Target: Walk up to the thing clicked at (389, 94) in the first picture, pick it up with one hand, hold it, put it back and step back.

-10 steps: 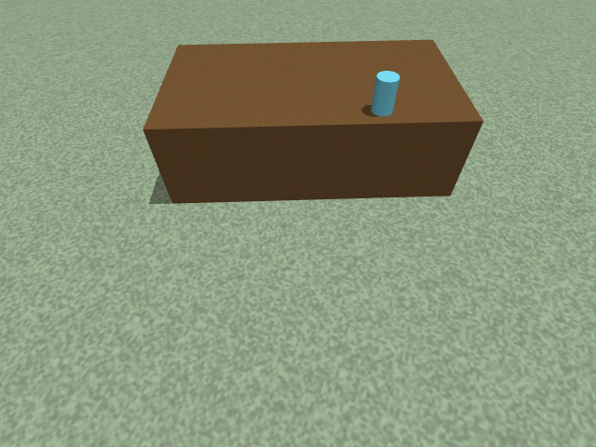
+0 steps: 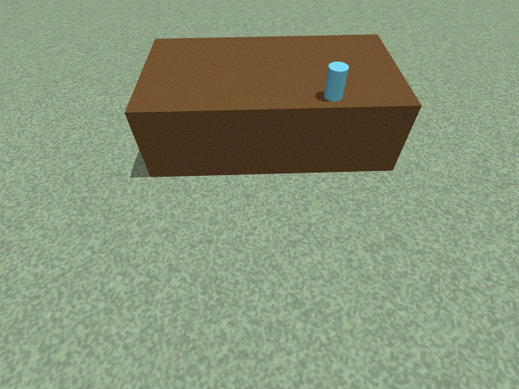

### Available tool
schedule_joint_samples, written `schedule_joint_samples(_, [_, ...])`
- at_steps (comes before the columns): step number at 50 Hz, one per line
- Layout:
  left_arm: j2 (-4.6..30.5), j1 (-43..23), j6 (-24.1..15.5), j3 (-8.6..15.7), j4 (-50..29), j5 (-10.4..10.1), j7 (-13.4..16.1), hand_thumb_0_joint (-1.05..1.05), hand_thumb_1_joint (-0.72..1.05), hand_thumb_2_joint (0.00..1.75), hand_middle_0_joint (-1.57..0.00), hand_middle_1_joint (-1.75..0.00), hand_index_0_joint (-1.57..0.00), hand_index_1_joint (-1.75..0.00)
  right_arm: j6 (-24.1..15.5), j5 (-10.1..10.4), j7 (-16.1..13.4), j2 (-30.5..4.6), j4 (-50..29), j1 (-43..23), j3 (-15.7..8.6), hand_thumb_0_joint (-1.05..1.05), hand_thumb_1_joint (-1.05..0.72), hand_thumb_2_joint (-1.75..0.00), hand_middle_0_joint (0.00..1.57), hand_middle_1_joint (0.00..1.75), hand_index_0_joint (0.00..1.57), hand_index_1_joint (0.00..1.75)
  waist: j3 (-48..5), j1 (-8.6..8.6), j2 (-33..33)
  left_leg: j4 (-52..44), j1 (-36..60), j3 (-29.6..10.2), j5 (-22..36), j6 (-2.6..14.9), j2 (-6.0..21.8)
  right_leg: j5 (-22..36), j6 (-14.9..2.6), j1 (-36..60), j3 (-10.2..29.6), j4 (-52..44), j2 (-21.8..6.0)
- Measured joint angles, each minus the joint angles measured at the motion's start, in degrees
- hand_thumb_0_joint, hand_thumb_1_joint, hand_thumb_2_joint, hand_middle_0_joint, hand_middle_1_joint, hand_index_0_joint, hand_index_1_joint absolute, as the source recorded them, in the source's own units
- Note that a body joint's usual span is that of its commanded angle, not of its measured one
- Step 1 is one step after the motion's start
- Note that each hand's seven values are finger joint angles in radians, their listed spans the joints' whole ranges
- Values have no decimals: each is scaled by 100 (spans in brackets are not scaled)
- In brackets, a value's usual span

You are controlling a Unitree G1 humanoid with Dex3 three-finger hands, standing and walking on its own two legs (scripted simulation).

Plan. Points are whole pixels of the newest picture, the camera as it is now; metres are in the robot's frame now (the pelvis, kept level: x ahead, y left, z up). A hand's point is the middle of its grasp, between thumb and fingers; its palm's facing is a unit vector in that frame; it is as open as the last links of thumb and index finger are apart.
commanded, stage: stand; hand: right
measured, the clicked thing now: (335, 81) +1.35 -0.32 -0.29
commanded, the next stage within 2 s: walk up in 0.92 s
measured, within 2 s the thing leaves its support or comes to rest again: neither
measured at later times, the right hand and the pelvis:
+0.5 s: hand out of the picture +0.08 -0.24 -0.16, palm faces -0.04 +0.94 -0.33, open 7.4 cm; pelvis +0.00 +0.00 +0.00, yaw +0 degrees
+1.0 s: hand out of the picture +0.09 -0.25 -0.15, palm faces -0.02 +0.94 -0.33, open 7.4 cm; pelvis +0.01 +0.00 +0.00, yaw +0 degrees
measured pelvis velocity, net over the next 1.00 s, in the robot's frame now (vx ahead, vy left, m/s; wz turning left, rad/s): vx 0.01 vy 0.00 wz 0.00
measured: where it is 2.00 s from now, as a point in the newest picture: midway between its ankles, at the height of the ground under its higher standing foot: (288, 327)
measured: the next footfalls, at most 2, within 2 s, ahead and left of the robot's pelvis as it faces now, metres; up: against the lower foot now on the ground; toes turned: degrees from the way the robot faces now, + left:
right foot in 1.20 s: +0.15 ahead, -0.18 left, +0.00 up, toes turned -3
left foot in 1.60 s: +0.39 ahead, +0.07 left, +0.00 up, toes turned +7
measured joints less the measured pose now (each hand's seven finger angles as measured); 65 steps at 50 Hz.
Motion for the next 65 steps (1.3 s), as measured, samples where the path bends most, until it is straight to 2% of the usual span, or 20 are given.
schedule_joint_samples(46, [19,63,14,4,-5,-1,10,0,91,90,-20,-30,-20,-30,0,5,-7,-19,-8,0,16,0,-90,-90,20,30,21,30,-24,15,-6,-118,114,6,-1,44,-56,-12,50,113,5,-105,-57])
schedule_joint_samples(47, [22,92,24,69,-61,37,-48,0,91,90,-20,-30,-20,-30,-9,-13,33,-15,-53,37,-34,0,-90,-90,20,30,21,30,-42,13,-9,-10,62,0,-162,90,-60,-202,18,56,-1,20,-57])
schedule_joint_samples(50, [132,300,24,274,-281,161,-246,0,91,90,-20,-30,-20,-30,-125,-95,171,-37,-240,315,-202,0,-90,-90,20,30,21,30,-220,35,-84,412,-111,9,-875,247,-100,-1373,-136,-281,34,825,-65])
schedule_joint_samples(52, [244,393,60,382,-389,196,-316,0,91,90,-20,-30,-20,-30,-186,-136,219,-94,-358,453,-309,0,-90,-90,20,30,21,30,-255,36,-111,424,-125,46,-689,289,-77,-1506,-135,-649,16,1595,-64])
schedule_joint_samples(54, [370,414,79,450,-476,204,-372,0,91,90,-20,-30,-20,-30,-250,-153,217,-163,-460,566,-398,0,-90,-90,20,30,21,30,-162,-8,-130,357,-53,44,-419,257,-41,-1546,-124,-951,46,2091,-108])
schedule_joint_samples(58, [573,445,57,552,-642,193,-494,0,91,90,-20,-30,-20,-30,-238,-179,238,-325,-571,825,-504,0,-90,-90,20,30,21,30,-33,-90,-166,255,192,26,-587,93,45,-1505,-86,-1274,151,1997,-319])
schedule_joint_samples(60, [598,515,-28,582,-739,181,-516,0,91,90,-20,-30,-20,-30,-155,-189,251,-467,-563,902,-549,0,-90,-90,20,30,21,30,-3,-67,-67,503,251,28,-841,32,170,-994,-74,-1128,67,1412,-383])
schedule_joint_samples(61, [597,558,-96,604,-778,183,-502,0,91,90,-20,-30,-20,-30,-104,-200,241,-543,-558,923,-568,1,-90,-90,20,30,21,30,13,-55,39,869,186,-11,-1107,92,283,-455,-7,-1032,-23,1284,-316])
schedule_joint_samples(62, [580,592,-164,630,-820,198,-471,0,91,90,-20,-30,-20,-30,-54,-204,211,-604,-546,940,-583,1,-90,-90,20,30,21,30,26,-55,173,1502,-4,-134,-1505,186,374,-257,23,-978,-142,1361,-211])
schedule_joint_samples(63, [549,630,-205,645,-869,229,-427,0,91,90,-20,-30,-20,-30,2,-186,176,-627,-526,957,-593,1,-90,-90,20,30,21,30,11,-40,259,2255,-288,-318,-1763,200,319,-399,19,-935,-253,1489,-148])
schedule_joint_samples(65, [480,745,-211,620,-933,220,-375,0,91,90,-20,-30,-20,-30,67,-154,167,-611,-493,964,-574,1,-90,-90,20,30,21,30,-63,66,278,3362,-802,-380,-1755,175,73,-644,-54,-721,-335,1453,-116])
